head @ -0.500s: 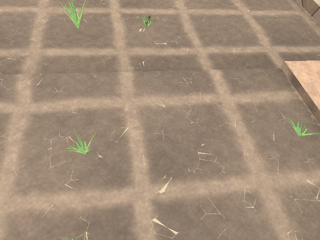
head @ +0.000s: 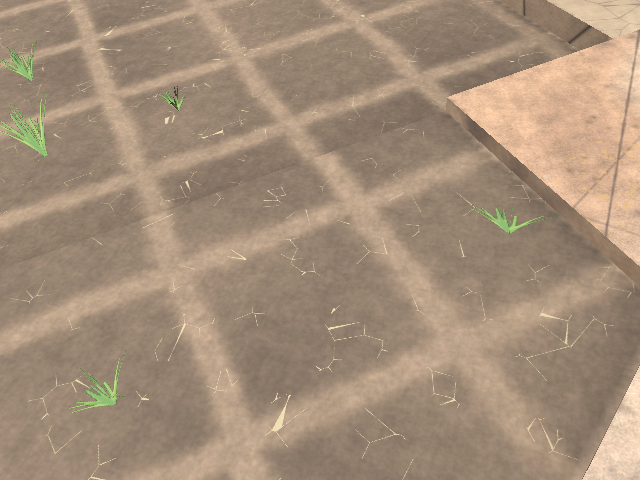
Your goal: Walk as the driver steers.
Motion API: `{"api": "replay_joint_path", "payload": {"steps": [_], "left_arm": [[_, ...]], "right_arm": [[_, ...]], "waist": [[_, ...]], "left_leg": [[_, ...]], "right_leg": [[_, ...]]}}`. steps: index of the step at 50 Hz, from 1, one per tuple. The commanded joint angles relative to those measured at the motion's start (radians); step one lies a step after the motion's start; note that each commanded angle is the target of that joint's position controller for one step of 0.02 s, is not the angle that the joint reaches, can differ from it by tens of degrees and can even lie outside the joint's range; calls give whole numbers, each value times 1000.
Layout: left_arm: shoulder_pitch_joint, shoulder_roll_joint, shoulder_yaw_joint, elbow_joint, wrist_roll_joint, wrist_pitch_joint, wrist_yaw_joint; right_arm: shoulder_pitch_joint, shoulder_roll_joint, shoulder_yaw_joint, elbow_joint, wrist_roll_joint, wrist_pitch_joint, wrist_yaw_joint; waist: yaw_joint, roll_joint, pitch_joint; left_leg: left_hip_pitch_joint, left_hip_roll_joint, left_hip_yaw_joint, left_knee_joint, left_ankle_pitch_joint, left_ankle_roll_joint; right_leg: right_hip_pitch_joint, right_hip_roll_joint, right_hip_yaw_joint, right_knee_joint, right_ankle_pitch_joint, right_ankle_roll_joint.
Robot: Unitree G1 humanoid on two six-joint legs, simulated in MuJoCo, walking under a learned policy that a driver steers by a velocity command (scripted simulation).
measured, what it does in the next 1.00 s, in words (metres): goes down: left foot 0.10 m lower, then right foot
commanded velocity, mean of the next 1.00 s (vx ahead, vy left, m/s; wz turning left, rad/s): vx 0.46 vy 0.00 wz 0.14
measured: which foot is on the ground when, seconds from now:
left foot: up 0.00-0.34, down 0.36-0.80, up 0.82-1.00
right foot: down 0.00-0.38, up 0.40-0.76, down 0.78-1.00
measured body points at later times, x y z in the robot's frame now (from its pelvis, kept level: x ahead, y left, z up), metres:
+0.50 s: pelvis +0.28 +0.06 -0.08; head +0.32 +0.07 +0.36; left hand +0.35 +0.32 -0.21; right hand +0.39 -0.19 -0.20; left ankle +0.29 +0.15 -0.82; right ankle +0.13 -0.06 -0.64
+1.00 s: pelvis +0.58 +0.05 -0.08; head +0.61 +0.05 +0.37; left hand +0.65 +0.34 -0.18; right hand +0.76 -0.20 -0.19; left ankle +0.55 +0.20 -0.73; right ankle +0.62 -0.04 -0.82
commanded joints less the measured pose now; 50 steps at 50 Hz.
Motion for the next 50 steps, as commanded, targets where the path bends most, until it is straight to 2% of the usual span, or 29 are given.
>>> {"api": "replay_joint_path", "payload": {"steps": [1, 6, 10, 15, 16, 17, 18, 19, 20, 21, 22, 23, 24, 25, 26, 28, 30, 31, 35, 38, 39, 40, 41, 42, 43, 44, 45, 46, 50], "left_arm": [[21, 137, 43, -36, -7, -18, 18], [103, 138, 47, 31, -22, 6, 39], [84, 150, 58, 61, -30, 9, 46], [68, 150, 75, 95, -35, 6, 44], [70, 159, 80, 102, -31, 3, 37], [56, 163, 81, 107, -26, -3, 26], [16, 158, 75, 100, -17, -14, 13], [-11, 103, 57, 90, 4, -35, -6], [127, 23, 24, 104, 28, -64, -17], [151, 130, 25, 74, -20, -92, -25], [10, 160, 31, 33, -49, -103, -17], [-174, 176, 40, -5, -6, -102, 1], [-202, 154, 37, -35, 4, -109, 6], [-207, 135, 35, -45, 23, -108, 9], [-222, 142, 47, -52, 31, -108, 3], [-314, 101, 38, -82, 49, -106, 3], [-401, 27, 16, -105, 50, -110, -14], [-433, 23, 16, -109, 40, -109, -22], [-539, 79, 44, -142, 15, -92, -29], [-435, 131, 76, -117, 18, -96, -23], [-297, 157, 88, -93, 26, -97, -17], [-113, 227, 105, -74, 31, -88, -4], [-90, 241, 103, -37, 22, -87, -18], [-121, 154, 90, -58, 13, -81, -17], [-188, 101, 76, -67, 13, -76, -12], [-248, 93, 67, -61, 19, -72, -15], [-276, 84, 64, -48, 25, -72, -19], [-286, 84, 63, -37, 35, -75, -21], [-282, 118, 79, 22, 21, -91, -24]], "right_arm": [[-183, -25, 9, -102, -9, -43, 10], [-312, -6, 21, -133, -6, -80, 48], [-342, 3, 28, -141, 0, -104, 85], [-330, 0, 28, -132, 16, -103, 83], [-296, -8, 22, -120, 13, -106, 77], [-189, -22, 10, -85, 13, -111, 67], [19, -44, -4, -19, 13, -110, 60], [267, -68, -4, 45, 10, -103, 61], [316, -125, -7, 65, 11, -95, 62], [355, -174, -30, 73, 30, -75, 60], [296, -153, -35, 46, 19, -56, 45], [160, -61, -5, 8, 12, -47, 42], [115, -87, 3, -9, -1, -62, 31], [92, -77, 6, -7, 1, -73, 33], [88, -30, 19, 2, 15, -75, 28], [88, -22, 23, 10, 23, -80, 14], [135, -51, 16, 38, 22, -69, -3], [177, -72, 8, 51, 26, -65, -9], [280, -53, 5, 86, 51, -51, -15], [259, -60, -9, 62, 41, -33, -14], [211, -55, -7, 29, 28, -29, -7], [201, -23, 5, -10, 1, -32, -4], [426, 59, 39, 10, 37, -31, 3], [404, -37, 22, 32, 45, -21, -4], [278, -86, 5, 4, 43, -12, -7], [207, -86, 1, -18, 34, -9, -12], [171, -75, -4, -38, 19, -9, -11], [175, -54, -4, -45, 24, -5, -6], [118, -2, 8, -72, 19, 8, -5]], "waist": [[34, -134, 94], [89, -184, 80], [102, -166, 96], [121, -128, 122], [113, -114, 109], [60, -82, 59], [-37, -53, -28], [-133, 17, -163], [-60, 290, -266], [-101, 307, -382], [-128, 183, -291], [-114, -70, -85], [-61, -32, -57], [-27, -41, -2], [12, -28, 59], [2, 9, 123], [-15, 43, 93], [-34, 51, 73], [-50, 39, 83], [20, 45, -2], [94, 28, -104], [152, -93, -243], [58, -398, -397], [71, -243, -305], [80, -148, -144], [51, -72, -41], [27, -77, 21], [-2, -109, 48], [-19, -110, 86]], "left_leg": [[-154, -5, 6, -151, 77, -11], [-95, -34, 11, -405, 142, -2], [11, -21, 5, -518, 253, 32], [119, 36, 11, -662, 248, 76], [184, 30, 31, -695, 214, 91], [330, 8, 66, -744, 224, 114], [604, 16, 90, -734, 325, 140], [1003, 129, -15, -585, 452, 206], [1310, 273, -210, -339, 868, 281], [1374, 373, -484, -494, 522, 418], [1269, 363, -565, -649, 64, 448], [1013, 283, -487, -758, 35, 373], [870, 320, -537, -774, 123, 412], [765, 291, -520, -781, 256, 410], [667, 212, -382, -810, 291, 361], [471, 102, -225, -850, 424, 302], [361, 34, -132, -846, 466, 257], [353, 36, -144, -855, 421, 250], [488, 88, -262, -814, 229, 205], [583, 71, -273, -617, 441, 170], [498, 32, -252, -435, 428, 146], [331, -51, -171, -144, 111, 115], [55, -137, -131, 157, -567, 72], [-37, -43, -109, 273, -486, 59], [-61, -12, -68, 276, -372, 50], [-35, 22, -38, 244, -301, 44], [-13, 45, -30, 211, -271, 43], [29, 68, -22, 186, -256, 44], [17, 101, 3, 63, -184, 33]], "right_leg": [[130, -178, 325, -367, 248, -167], [245, -174, 307, -345, 385, -147], [186, -181, 319, -255, 328, -130], [222, -182, 298, -119, 413, -87], [231, -173, 279, -65, 532, -77], [216, -142, 234, 69, 687, -60], [98, -105, 163, 287, 751, -34], [-208, -47, 90, 669, 341, 1], [-554, 12, 35, 986, -242, 38], [-689, -19, 29, 1046, -186, 75], [-767, -70, 0, 1024, -79, 87], [-745, -104, -48, 938, 42, 78], [-694, -130, -7, 869, 131, 87], [-655, -155, 9, 795, 128, 100], [-605, -180, 16, 590, 189, 111], [-468, -151, -68, 281, 285, 135], [-260, -79, -115, 13, 480, 138], [-189, -46, -120, -62, 562, 138], [-124, -29, -52, -238, 619, 100], [38, -27, -60, -266, 499, 45], [258, -99, -17, -233, 500, -1], [529, -273, 147, -194, 543, -64], [782, -531, 580, -255, 430, -248], [673, -499, 634, -325, 200, -211], [511, -443, 470, -361, 199, -161], [352, -398, 362, -400, 298, -135], [243, -367, 287, -430, 375, -130], [166, -337, 217, -469, 385, -118], [94, -326, 64, -555, 483, -130]]}}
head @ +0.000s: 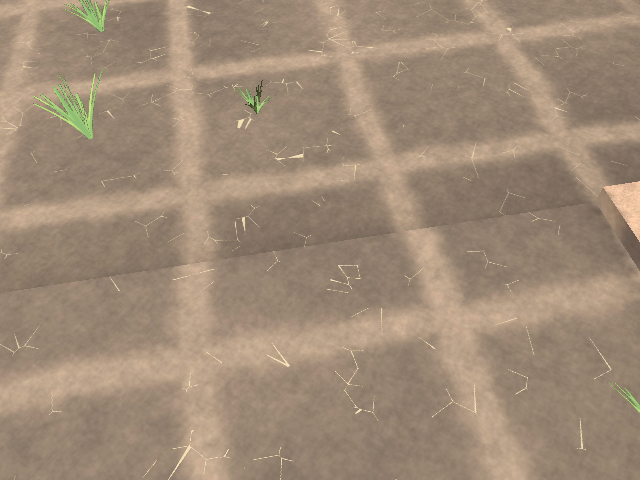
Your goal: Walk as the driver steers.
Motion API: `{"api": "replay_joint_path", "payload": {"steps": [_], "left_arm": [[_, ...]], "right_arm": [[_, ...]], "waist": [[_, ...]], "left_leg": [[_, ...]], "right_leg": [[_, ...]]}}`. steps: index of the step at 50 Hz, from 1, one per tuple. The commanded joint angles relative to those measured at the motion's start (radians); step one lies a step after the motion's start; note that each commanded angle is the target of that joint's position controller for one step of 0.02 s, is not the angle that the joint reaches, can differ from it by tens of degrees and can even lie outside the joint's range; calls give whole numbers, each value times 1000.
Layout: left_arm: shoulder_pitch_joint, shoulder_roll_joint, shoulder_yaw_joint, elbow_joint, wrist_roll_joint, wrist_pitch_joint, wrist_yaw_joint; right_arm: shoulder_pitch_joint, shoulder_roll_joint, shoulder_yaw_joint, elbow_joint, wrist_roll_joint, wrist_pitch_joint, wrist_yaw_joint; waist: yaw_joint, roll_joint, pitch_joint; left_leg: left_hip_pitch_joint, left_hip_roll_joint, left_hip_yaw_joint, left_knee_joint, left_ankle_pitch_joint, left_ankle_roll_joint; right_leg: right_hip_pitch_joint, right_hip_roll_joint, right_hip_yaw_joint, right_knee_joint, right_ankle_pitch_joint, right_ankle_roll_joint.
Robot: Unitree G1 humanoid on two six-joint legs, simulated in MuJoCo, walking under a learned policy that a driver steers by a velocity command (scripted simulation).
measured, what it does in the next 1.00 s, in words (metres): walks ahead, turning right: left foot, then right foot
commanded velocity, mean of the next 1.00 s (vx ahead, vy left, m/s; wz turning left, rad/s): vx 0.50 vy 0.00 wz -0.20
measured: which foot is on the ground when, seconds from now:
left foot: up 0.00-0.28, down 0.30-0.82, up 0.84-1.00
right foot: down 0.00-0.30, up 0.32-0.80, down 0.82-1.00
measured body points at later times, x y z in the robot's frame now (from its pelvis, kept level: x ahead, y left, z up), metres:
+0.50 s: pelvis +0.26 +0.07 +0.00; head +0.29 +0.08 +0.45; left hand +0.36 +0.36 -0.12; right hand +0.37 -0.19 -0.10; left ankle +0.26 +0.18 -0.74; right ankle +0.26 -0.08 -0.66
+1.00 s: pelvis +0.51 -0.02 +0.00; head +0.55 -0.05 +0.44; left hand +0.69 +0.22 -0.11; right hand +0.59 -0.33 -0.11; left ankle +0.55 +0.16 -0.65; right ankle +0.53 -0.09 -0.74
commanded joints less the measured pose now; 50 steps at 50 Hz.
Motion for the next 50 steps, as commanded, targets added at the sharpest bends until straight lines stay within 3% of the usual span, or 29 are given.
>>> {"api": "replay_joint_path", "payload": {"steps": [1, 6, 10, 12, 13, 14, 15, 16, 17, 18, 20, 22, 23, 25, 27, 31, 36, 38, 39, 40, 41, 42, 43, 44, 45, 46, 48, 50], "left_arm": [[-40, 127, 32, -34, -5, -25, 0], [7, 170, 37, 21, -18, -13, -2], [99, 219, 40, 73, -45, 6, -11], [116, 242, 41, 91, -55, 22, -13], [105, 252, 39, 96, -58, 28, -10], [109, 237, 30, 104, -59, 30, -9], [104, 191, 7, 89, -41, 23, -8], [196, 74, -32, 53, -24, 8, -15], [172, 158, -10, 77, -48, -3, -14], [104, 208, 8, 48, -70, -1, -13], [34, 181, 9, 30, -45, 11, -5], [75, 144, 10, 43, -45, 39, -3], [82, 116, 6, 43, -46, 52, -2], [57, 98, 5, 28, -42, 67, 1], [14, 89, 3, 9, -38, 70, -3], [-106, 68, -11, -37, -32, 66, -30], [-213, 93, -8, -109, -32, 72, -56], [-183, 118, 6, -121, -31, 77, -61], [-104, 143, 22, -108, -32, 80, -59], [51, 186, 50, -69, -35, 82, -52], [217, 272, 87, -27, -39, 89, -34], [188, 391, 102, -40, -45, 83, -24], [202, 321, 78, -83, -36, 65, -32], [173, 259, 61, -72, -28, 49, -35], [125, 231, 52, -76, -34, 41, -33], [58, 196, 42, -87, -33, 41, -30], [7, 166, 30, -113, -15, 40, -23], [21, 178, 32, -105, -22, 35, -13]], "right_arm": [[9, -8, 3, -77, -9, -3, 4], [-135, 7, 24, -106, -4, -25, 30], [-276, -12, 30, -165, -3, -37, 49], [-277, -38, 22, -176, -6, -46, 53], [-211, -61, 10, -160, -9, -50, 50], [-71, -106, -14, -117, -14, -52, 43], [112, -177, -40, -82, -26, -49, 29], [174, -277, -56, -79, -40, -46, 19], [194, -188, -35, -82, -42, -48, 19], [139, -140, -15, -71, -36, -51, 21], [24, -70, 4, -62, -26, -61, 28], [-30, -36, 10, -55, -32, -81, 31], [-38, -39, 6, -44, -31, -92, 31], [-47, -51, -1, -22, -34, -104, 25], [-35, -64, -8, 2, -38, -105, 16], [-8, -105, -20, 34, -29, -97, 3], [46, -150, -39, 77, -2, -69, -2], [34, -180, -46, 79, 3, -54, -6], [22, -194, -49, 76, 6, -45, -9], [7, -190, -45, 70, 10, -36, -12], [28, -157, -30, 54, -7, -40, -18], [115, -2, 16, -7, -44, -63, -9], [33, -72, 14, -16, -6, -101, 1], [-62, -123, 0, -43, 30, -119, 8], [-80, -112, 6, -44, 18, -130, 3], [-82, -114, 2, -34, -10, -132, -6], [-57, -121, -8, -31, -25, -112, -3], [-59, -93, -2, -32, -35, -91, -1]], "waist": [[-19, -104, -16], [31, -74, -5], [68, -77, 31], [46, -104, 26], [-4, -116, -9], [-77, -105, -94], [-159, -68, -233], [-121, 185, -380], [-161, 139, -442], [-147, 109, -282], [-85, 63, -135], [-29, 70, -89], [-15, 52, -72], [-2, 28, -30], [-8, 20, -7], [-48, 12, 34], [-71, 8, 72], [-37, 34, 30], [11, 44, -25], [97, 25, -106], [158, -62, -195], [30, -354, -264], [95, -220, -406], [106, -151, -270], [69, -91, -186], [28, -58, -133], [-23, -88, -114], [-30, -80, -95]], "left_leg": [[-104, 70, -37, -77, 95, -13], [-30, 52, 10, -374, 328, 2], [-8, 24, 63, -527, 251, 27], [46, -4, 89, -594, 155, 51], [163, -34, 112, -650, 159, 68], [386, -62, 130, -693, 210, 95], [698, 66, 0, -644, 263, 148], [1018, 369, -458, -704, 177, 300], [987, 395, -600, -793, 128, 325], [878, 354, -424, -807, 170, 280], [656, 265, -220, -867, 251, 227], [521, 233, -119, -949, 286, 212], [488, 236, -86, -978, 318, 217], [461, 235, -5, -1014, 381, 211], [476, 221, 72, -1025, 405, 197], [489, 206, 193, -1036, 394, 165], [632, 256, 243, -974, 442, 136], [667, 257, 271, -859, 719, 114], [664, 243, 290, -733, 875, 98], [605, 202, 321, -527, 931, 68], [378, 157, 321, -231, 686, 16], [-60, -52, 239, 138, -233, -59], [-157, -78, -9, 248, -293, -42], [-241, -34, -16, 239, -199, -19], [-220, 12, -14, 159, -110, -1], [-157, 47, -14, 75, -52, -1], [-43, 68, -21, -3, 4, -9], [-26, 60, 0, -83, 34, -34]], "right_leg": [[63, -302, 211, -223, 205, -169], [83, -257, 57, -218, 251, -137], [168, -297, 83, -183, 240, -141], [216, -317, 112, -120, 343, -133], [211, -304, 102, -41, 471, -115], [162, -257, 63, 117, 586, -88], [-25, -209, 32, 374, 419, -43], [-410, -51, 11, 747, -243, 33], [-480, -45, 182, 894, -410, 35], [-550, -90, 178, 929, -348, 32], [-518, -157, 145, 841, -215, 40], [-416, -178, 157, 803, -133, 50], [-406, -179, 158, 791, -114, 57], [-436, -179, 172, 740, -57, 71], [-469, -176, 177, 644, 40, 77], [-430, -164, 113, 413, 212, 58], [-450, -145, 51, 290, 104, 1], [-358, -91, -7, 280, 2, -37], [-246, -46, -42, 273, -36, -60], [-35, 12, -64, 217, 1, -93], [267, -39, 81, 199, 53, -142], [547, -296, 664, 74, -129, -328], [612, -376, 921, -86, -245, -371], [538, -359, 792, -106, -176, -317], [405, -315, 665, -91, -77, -282], [273, -275, 565, -84, 33, -253], [134, -231, 482, -120, 166, -245], [70, -213, 425, -140, 252, -252]]}}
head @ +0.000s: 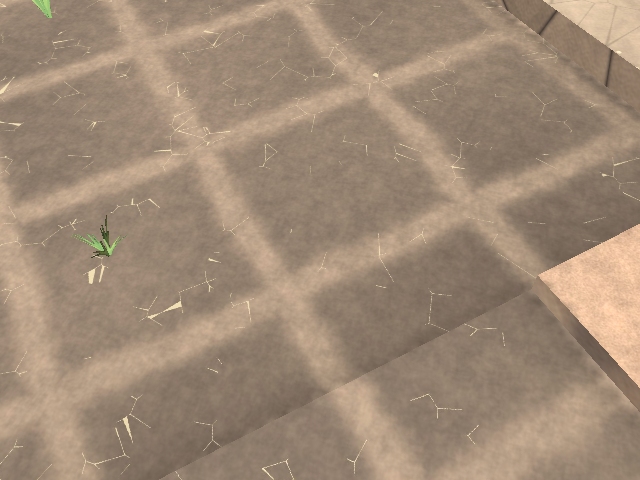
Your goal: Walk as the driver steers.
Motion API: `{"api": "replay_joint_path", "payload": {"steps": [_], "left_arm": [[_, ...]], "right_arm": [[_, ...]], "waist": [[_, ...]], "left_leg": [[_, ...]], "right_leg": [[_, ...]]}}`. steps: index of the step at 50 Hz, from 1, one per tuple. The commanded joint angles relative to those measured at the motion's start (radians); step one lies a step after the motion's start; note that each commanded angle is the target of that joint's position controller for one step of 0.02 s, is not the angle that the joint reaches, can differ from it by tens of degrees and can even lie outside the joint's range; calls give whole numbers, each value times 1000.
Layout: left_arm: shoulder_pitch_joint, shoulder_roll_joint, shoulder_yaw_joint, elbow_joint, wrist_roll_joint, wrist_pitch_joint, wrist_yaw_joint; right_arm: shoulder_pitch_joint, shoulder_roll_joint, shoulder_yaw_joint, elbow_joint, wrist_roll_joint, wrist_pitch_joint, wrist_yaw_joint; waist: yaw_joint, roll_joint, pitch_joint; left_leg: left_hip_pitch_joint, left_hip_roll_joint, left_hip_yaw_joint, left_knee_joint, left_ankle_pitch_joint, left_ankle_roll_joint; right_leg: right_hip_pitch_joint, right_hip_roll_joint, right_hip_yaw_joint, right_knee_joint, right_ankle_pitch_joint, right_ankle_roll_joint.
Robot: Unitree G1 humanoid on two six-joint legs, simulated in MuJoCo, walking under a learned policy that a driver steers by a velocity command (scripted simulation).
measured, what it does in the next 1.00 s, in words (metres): walks ahead, turning left: left foot, then right foot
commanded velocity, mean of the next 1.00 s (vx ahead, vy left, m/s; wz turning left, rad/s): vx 0.50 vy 0.00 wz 0.18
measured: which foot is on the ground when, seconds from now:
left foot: up 0.00-0.32, down 0.34-0.84, up 0.86-1.00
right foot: down 0.00-0.36, up 0.38-0.80, down 0.82-1.00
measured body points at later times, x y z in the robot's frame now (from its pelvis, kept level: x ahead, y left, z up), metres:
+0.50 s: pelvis +0.29 +0.06 +0.00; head +0.32 +0.06 +0.45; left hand +0.41 +0.32 -0.11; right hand +0.41 -0.22 -0.10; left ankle +0.34 +0.13 -0.74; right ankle +0.20 -0.07 -0.65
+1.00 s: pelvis +0.56 +0.02 +0.00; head +0.58 +0.02 +0.45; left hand +0.62 +0.32 -0.09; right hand +0.73 -0.23 -0.11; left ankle +0.48 +0.14 -0.66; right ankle +0.60 -0.08 -0.74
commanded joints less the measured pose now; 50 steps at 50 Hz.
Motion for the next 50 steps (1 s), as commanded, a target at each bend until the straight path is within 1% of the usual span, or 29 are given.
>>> {"api": "replay_joint_path", "payload": {"steps": [1, 6, 9, 11, 14, 16, 17, 18, 19, 20, 21, 22, 23, 24, 27, 30, 33, 35, 37, 39, 41, 42, 43, 44, 45, 46, 47, 49, 50], "left_arm": [[-22, 147, 36, -76, -2, -25, 20], [48, 160, 38, -44, -12, -10, 44], [89, 149, 28, -15, -9, -12, 46], [121, 151, 26, 4, -5, -11, 44], [137, 165, 30, 27, 1, -1, 44], [106, 176, 32, 26, -2, 6, 47], [83, 168, 26, 18, 3, 8, 48], [71, 139, 11, -9, 22, 5, 52], [189, 70, -8, -18, 20, -13, 45], [143, 127, -5, -27, 15, -33, 35], [31, 166, 6, -55, -10, -49, 25], [-45, 150, 0, -75, -5, -61, 23], [-77, 138, 3, -90, 13, -69, 22], [-65, 131, 6, -94, 27, -70, 23], [-55, 104, 1, -100, 31, -57, 29], [-162, 76, -12, -127, 29, -50, 37], [-276, 57, -18, -149, 24, -63, 26], [-305, 62, -14, -153, 14, -70, 18], [-292, 97, 1, -143, 11, -80, 7], [-278, 112, 13, -141, 7, -88, 3], [-142, 138, 34, -109, 11, -95, 11], [1, 191, 50, -93, 22, -96, 19], [67, 264, 68, -65, 19, -79, 20], [75, 188, 57, -66, -10, -70, 14], [39, 123, 40, -74, -10, -70, 16], [-7, 104, 30, -75, 2, -67, 14], [-36, 88, 24, -67, 5, -66, 11], [-61, 81, 23, -46, 12, -70, 10], [-58, 96, 28, -36, 13, -74, 9]], "right_arm": [[26, -85, -26, -61, -16, 9, -3], [-153, -45, -7, -105, -10, 6, 8], [-206, -42, 2, -105, 3, -9, 32], [-246, -55, 0, -122, 7, -14, 44], [-239, -73, -4, -133, 12, -19, 56], [-124, -100, -19, -106, 12, -20, 57], [12, -131, -36, -68, 9, -20, 54], [181, -185, -48, -42, 2, -19, 53], [237, -252, -67, -25, 7, -12, 58], [239, -160, -46, -25, 38, -4, 59], [181, -123, -35, -39, 31, 4, 51], [146, -122, -32, -54, 12, 13, 48], [124, -110, -27, -59, 8, 17, 47], [115, -99, -22, -63, 3, 17, 44], [121, -107, -23, -55, 14, 21, 30], [159, -150, -37, -31, 23, 27, 8], [207, -157, -39, -5, 28, 41, -5], [238, -157, -41, 8, 28, 51, -5], [232, -135, -37, 3, 24, 55, -8], [214, -130, -39, -10, 28, 63, -7], [164, -116, -36, -32, 32, 67, -4], [171, -68, -19, -52, 22, 64, 2], [367, 8, 6, -49, 35, 61, 5], [359, -77, -5, -43, 44, 56, 0], [244, -150, -28, -48, 42, 62, -5], [176, -150, -33, -64, 29, 71, -9], [141, -138, -35, -82, 17, 77, -5], [118, -92, -30, -102, 25, 86, 9], [102, -71, -24, -107, 25, 87, 14]], "waist": [[-36, -53, -113], [29, -97, -68], [67, -110, -54], [85, -112, -33], [78, -126, -20], [12, -130, -79], [-57, -111, -176], [-124, -16, -315], [-70, 255, -399], [-98, 217, -371], [-111, 127, -220], [-103, 21, -148], [-78, -25, -90], [-49, -4, -97], [-23, 49, -93], [-50, 44, -66], [-89, 57, -67], [-99, 67, -84], [-82, 69, -107], [-60, 85, -93], [29, 84, -142], [82, -7, -265], [4, -315, -391], [23, -296, -337], [51, -157, -200], [38, -71, -122], [20, -74, -68], [-9, -116, -37], [-6, -107, -38]], "left_leg": [[-89, 21, -14, -104, 90, -27], [-65, -38, -8, -442, 374, -55], [-15, -42, 12, -555, 484, -38], [-60, -41, 15, -594, 444, -7], [-105, -48, 33, -625, 293, 54], [52, -97, 81, -662, 248, 103], [252, -100, 74, -665, 306, 142], [531, 47, -127, -647, 362, 220], [863, 242, -582, -719, 201, 385], [891, 251, -730, -823, -12, 374], [776, 224, -611, -843, -21, 333], [655, 183, -518, -858, 67, 310], [563, 149, -459, -874, 177, 305], [515, 116, -411, -887, 264, 296], [429, 76, -337, -912, 388, 305], [344, 41, -274, -925, 404, 284], [286, -5, -243, -903, 385, 236], [279, -3, -265, -875, 365, 225], [334, 25, -316, -807, 358, 218], [368, 37, -378, -748, 348, 209], [346, -14, -365, -582, 449, 169], [259, -64, -300, -324, 320, 136], [-75, -200, -163, -35, -195, 70], [-237, -121, -135, 99, -244, 58], [-265, -77, -134, 133, -145, 53], [-244, -46, -102, 123, -75, 46], [-233, -18, -99, 87, -36, 42], [-168, 23, -78, -10, -5, 44], [-162, 25, -56, -35, 28, 38]], "right_leg": [[116, -256, 305, -217, 268, -190], [78, -189, 251, -204, 163, -123], [109, -221, 243, -202, 94, -111], [195, -258, 265, -169, 125, -109], [336, -317, 277, -117, 291, -93], [356, -291, 216, 0, 603, -62], [317, -245, 161, 153, 726, -38], [152, -189, 113, 424, 532, -7], [-252, -11, 34, 770, -156, 88], [-411, -39, 113, 856, -352, 89], [-475, -89, 116, 866, -277, 86], [-461, -118, 93, 828, -221, 83], [-450, -141, 82, 752, -180, 90], [-398, -163, 82, 688, -144, 98], [-352, -169, 51, 544, -136, 141], [-323, -151, 37, 342, 17, 173], [-215, -101, 29, 149, 219, 175], [-142, -75, 31, 112, 266, 171], [-121, -79, 61, 132, 257, 147], [-90, -75, 69, 89, 134, 122], [107, -91, 58, -14, 107, 74], [328, -248, 193, -23, 73, 1], [645, -471, 575, -40, -6, -183], [623, -524, 728, -113, -197, -195], [492, -476, 601, -135, -204, -150], [375, -435, 479, -154, -112, -122], [286, -411, 404, -179, -42, -117], [185, -358, 266, -239, 9, -91], [175, -350, 220, -263, 49, -100]]}}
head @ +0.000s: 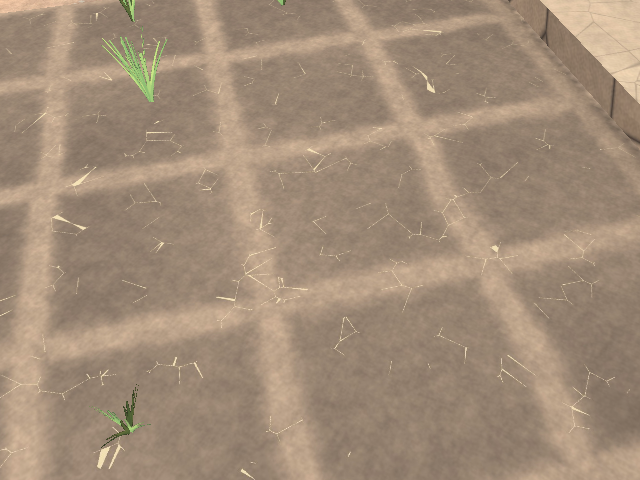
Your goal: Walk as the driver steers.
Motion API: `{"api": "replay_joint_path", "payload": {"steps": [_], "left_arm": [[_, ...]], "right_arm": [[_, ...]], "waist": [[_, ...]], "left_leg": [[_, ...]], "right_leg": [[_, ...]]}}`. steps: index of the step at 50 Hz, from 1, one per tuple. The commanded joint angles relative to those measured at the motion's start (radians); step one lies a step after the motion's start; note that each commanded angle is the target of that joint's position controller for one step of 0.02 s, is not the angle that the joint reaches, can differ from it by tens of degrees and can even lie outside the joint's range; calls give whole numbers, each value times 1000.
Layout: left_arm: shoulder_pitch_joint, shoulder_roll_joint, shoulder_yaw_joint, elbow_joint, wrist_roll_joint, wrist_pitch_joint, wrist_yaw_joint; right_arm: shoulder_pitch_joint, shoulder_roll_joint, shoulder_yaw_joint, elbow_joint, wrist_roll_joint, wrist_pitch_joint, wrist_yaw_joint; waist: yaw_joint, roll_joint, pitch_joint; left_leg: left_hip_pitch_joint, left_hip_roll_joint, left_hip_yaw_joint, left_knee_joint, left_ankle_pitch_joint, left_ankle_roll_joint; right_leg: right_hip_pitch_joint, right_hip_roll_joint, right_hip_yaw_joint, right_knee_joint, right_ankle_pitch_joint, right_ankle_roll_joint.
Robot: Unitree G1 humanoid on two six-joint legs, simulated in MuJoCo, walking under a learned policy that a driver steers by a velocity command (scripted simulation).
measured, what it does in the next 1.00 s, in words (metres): goes down: left foot 0.06 m lower, then right foot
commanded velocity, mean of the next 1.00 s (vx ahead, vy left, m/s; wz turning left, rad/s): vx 0.50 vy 0.00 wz -0.11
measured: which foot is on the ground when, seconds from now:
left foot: up 0.00-0.34, down 0.36-0.86, up 0.88-1.00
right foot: down 0.00-0.36, up 0.38-0.82, down 0.84-1.00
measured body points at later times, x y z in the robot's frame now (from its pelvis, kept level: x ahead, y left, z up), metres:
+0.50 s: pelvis +0.27 +0.09 -0.06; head +0.31 +0.11 +0.38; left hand +0.27 +0.38 -0.20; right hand +0.45 -0.14 -0.17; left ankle +0.27 +0.18 -0.80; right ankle +0.21 -0.09 -0.69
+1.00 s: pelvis +0.55 +0.06 -0.06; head +0.59 +0.05 +0.38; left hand +0.72 +0.31 -0.17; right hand +0.64 -0.23 -0.17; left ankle +0.52 +0.23 -0.71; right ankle +0.59 +0.00 -0.80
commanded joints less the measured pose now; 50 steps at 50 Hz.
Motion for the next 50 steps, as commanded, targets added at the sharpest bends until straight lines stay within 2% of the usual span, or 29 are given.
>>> {"api": "replay_joint_path", "payload": {"steps": [1, 4, 6, 8, 12, 15, 16, 17, 18, 19, 20, 21, 22, 23, 24, 26, 30, 33, 36, 39, 41, 42, 43, 44, 45, 46, 47, 48, 50], "left_arm": [[15, 135, 38, -21, 7, -21, 1], [5, 150, 42, 5, 2, -30, 10], [13, 160, 41, 23, -9, -19, 17], [57, 180, 46, 46, -15, -12, 22], [134, 196, 46, 89, -39, 8, 18], [169, 222, 49, 112, -40, 42, 24], [170, 234, 49, 119, -40, 49, 21], [169, 223, 42, 121, -37, 48, 17], [195, 154, 21, 126, -20, 34, 7], [289, 61, -10, 118, 7, 12, -10], [293, 155, -2, 92, -39, -9, -10], [181, 180, 10, 65, -70, -12, 0], [96, 195, 19, 50, -65, -7, 13], [87, 185, 21, 60, -43, 11, 26], [122, 160, 19, 65, -29, 28, 29], [153, 94, 10, 74, -24, 54, 30], [63, 64, 5, 35, -20, 55, 21], [-54, 39, -8, -6, -16, 53, -3], [-139, 46, -7, -58, -17, 59, -25], [-131, 82, 11, -89, -16, 66, -41], [13, 134, 40, -69, -18, 73, -40], [173, 190, 70, -32, -18, 76, -27], [245, 287, 92, -16, -27, 86, -7], [212, 311, 85, -54, -26, 70, -12], [208, 239, 67, -61, -20, 59, -13], [150, 208, 57, -65, -17, 51, -10], [84, 182, 48, -76, -18, 46, -11], [37, 155, 40, -88, -13, 43, -7], [7, 143, 34, -105, -6, 43, 1]], "right_arm": [[-53, -45, -14, -103, -9, -11, 12], [-71, -45, -17, -91, 1, -27, 23], [-141, -21, -4, -104, -4, -40, 37], [-213, -12, 1, -125, -3, -46, 54], [-314, -16, 8, -166, 1, -42, 70], [-290, -41, 6, -149, 0, -54, 77], [-213, -69, -7, -119, -9, -60, 73], [-60, -102, -28, -62, -18, -65, 66], [80, -147, -43, -22, -33, -59, 53], [116, -190, -37, -44, -58, -54, 40], [189, -191, -47, -44, -41, -41, 43], [188, -179, -52, -8, -32, -35, 41], [65, -126, -33, -22, -32, -46, 35], [-32, -78, -15, -30, -36, -57, 33], [-76, -66, -14, -23, -36, -68, 34], [-107, -52, -18, 4, -36, -91, 34], [-107, -59, -24, 46, -43, -104, 10], [-78, -79, -30, 69, -31, -97, -3], [-25, -106, -39, 101, -17, -77, -11], [-30, -147, -49, 105, -9, -50, -23], [-52, -175, -55, 98, -9, -31, -33], [-71, -168, -49, 90, -8, -31, -36], [6, -70, -18, 71, -48, -46, -27], [43, -16, 10, 28, -37, -85, -2], [-88, -111, -13, 14, 3, -118, 17], [-149, -117, -12, -14, 22, -133, 22], [-154, -101, -11, -4, 3, -136, 16], [-141, -110, -19, 4, -22, -129, 8], [-106, -103, -23, 7, -34, -106, 6]], "waist": [[20, -122, 17], [10, -110, 19], [37, -113, 24], [69, -105, 24], [85, -73, 86], [60, -65, 90], [17, -42, 40], [-54, -17, -48], [-108, 38, -156], [-66, 242, -306], [-136, 212, -445], [-142, 134, -351], [-105, 46, -194], [-52, 37, -112], [-6, 45, -71], [32, 46, -13], [22, 14, 21], [-23, -2, 52], [-45, -11, 75], [-8, 18, 37], [83, 37, -49], [171, -3, -124], [131, -234, -205], [71, -308, -351], [137, -159, -295], [109, -101, -153], [55, -10, -66], [21, -23, -41], [-17, -64, -35]], "left_leg": [[-204, 96, -38, -37, 101, -9], [-213, 90, -47, -214, 327, -18], [-135, 71, 2, -396, 491, -12], [-72, 54, 27, -494, 583, -1], [-111, 53, -14, -602, 496, 40], [-76, 59, 13, -682, 340, 62], [49, 40, 45, -724, 345, 80], [298, 28, 75, -769, 464, 105], [651, 141, -15, -642, 662, 146], [960, 349, -203, -424, 1100, 205], [1007, 424, -376, -537, 852, 307], [908, 403, -397, -667, 514, 308], [694, 351, -295, -763, 404, 265], [564, 322, -253, -813, 422, 245], [461, 313, -207, -838, 511, 234], [343, 270, -71, -906, 609, 199], [372, 222, 100, -951, 679, 154], [404, 204, 189, -972, 658, 124], [512, 241, 221, -941, 700, 113], [596, 255, 257, -804, 1027, 84], [574, 241, 273, -560, 1210, 62], [447, 196, 286, -322, 1082, 30], [137, 80, 282, 29, 321, -18], [-197, -105, 63, 292, -258, -44], [-299, -39, -52, 302, -188, -17], [-317, 3, -36, 221, -90, 3], [-268, 46, -27, 126, -34, -1], [-193, 72, -26, 50, 4, -13], [-106, 88, -16, -25, 44, -42]], "right_leg": [[135, -303, 255, -243, 177, -191], [145, -257, 100, -231, 275, -162], [112, -221, 11, -218, 242, -130], [107, -234, -18, -205, 203, -117], [194, -298, 19, -123, 156, -121], [271, -317, 65, 11, 291, -115], [263, -292, 53, 133, 410, -105], [172, -244, 35, 321, 455, -85], [-116, -164, 23, 632, 43, -42], [-430, -65, 68, 987, -522, 0], [-526, -43, 180, 1034, -482, 15], [-608, -88, 156, 1041, -392, 28], [-580, -129, 142, 908, -220, 34], [-535, -156, 121, 890, -147, 49], [-476, -174, 140, 846, -86, 64], [-398, -186, 138, 745, -26, 77], [-415, -166, 133, 500, 160, 58], [-380, -136, 58, 305, 298, 24], [-408, -116, 20, 229, 259, -12], [-340, -50, -49, 215, 119, -65], [-135, 16, -86, 207, 37, -113], [118, 33, -44, 127, 101, -154], [421, -172, 281, 136, 186, -243], [657, -366, 859, -56, -58, -442], [616, -349, 813, -137, -144, -379], [469, -318, 681, -156, -116, -333], [314, -276, 577, -161, -4, -300], [210, -245, 503, -171, 120, -286], [103, -200, 423, -199, 243, -278]]}}
Keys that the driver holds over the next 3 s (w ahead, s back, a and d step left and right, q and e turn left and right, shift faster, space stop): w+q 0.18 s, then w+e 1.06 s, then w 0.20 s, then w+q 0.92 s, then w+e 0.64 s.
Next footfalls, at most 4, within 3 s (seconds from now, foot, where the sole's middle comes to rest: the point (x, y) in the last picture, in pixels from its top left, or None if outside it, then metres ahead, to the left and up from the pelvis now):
0.36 left None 0.31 0.19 -0.84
0.84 right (344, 431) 0.63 -0.01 -0.84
1.32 left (291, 316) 0.94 0.12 -0.84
1.80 right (409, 275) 1.07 -0.20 -0.84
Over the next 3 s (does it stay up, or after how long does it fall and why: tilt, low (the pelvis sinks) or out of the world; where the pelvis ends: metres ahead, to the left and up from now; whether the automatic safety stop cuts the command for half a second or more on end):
stays up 1.61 -0.10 -0.07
